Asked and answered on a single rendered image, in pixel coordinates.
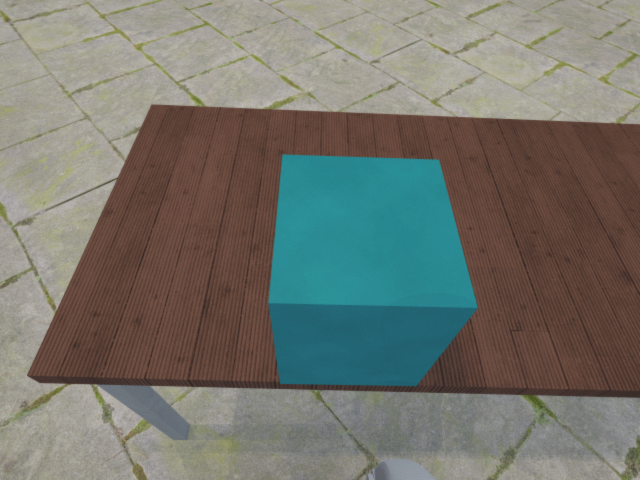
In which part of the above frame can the right robot thigh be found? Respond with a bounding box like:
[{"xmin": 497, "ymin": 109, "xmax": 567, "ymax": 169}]
[{"xmin": 366, "ymin": 459, "xmax": 436, "ymax": 480}]

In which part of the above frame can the table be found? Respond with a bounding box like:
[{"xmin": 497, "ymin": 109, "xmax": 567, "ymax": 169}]
[{"xmin": 27, "ymin": 104, "xmax": 640, "ymax": 440}]

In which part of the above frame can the carton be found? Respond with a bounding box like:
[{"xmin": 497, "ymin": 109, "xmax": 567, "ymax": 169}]
[{"xmin": 268, "ymin": 154, "xmax": 478, "ymax": 386}]

